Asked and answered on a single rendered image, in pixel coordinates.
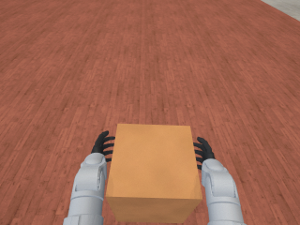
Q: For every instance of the robot left forearm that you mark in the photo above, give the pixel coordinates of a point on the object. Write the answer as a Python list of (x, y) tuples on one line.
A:
[(87, 194)]

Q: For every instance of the robot right forearm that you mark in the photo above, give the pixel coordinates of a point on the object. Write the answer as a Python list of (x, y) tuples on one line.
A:
[(221, 194)]

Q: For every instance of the robot left hand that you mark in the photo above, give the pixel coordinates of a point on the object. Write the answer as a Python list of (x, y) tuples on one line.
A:
[(100, 146)]

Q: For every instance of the carton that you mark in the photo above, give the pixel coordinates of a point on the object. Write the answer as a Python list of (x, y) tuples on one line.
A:
[(153, 176)]

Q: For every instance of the robot right hand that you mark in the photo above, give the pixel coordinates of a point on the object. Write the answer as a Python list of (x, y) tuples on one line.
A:
[(206, 152)]

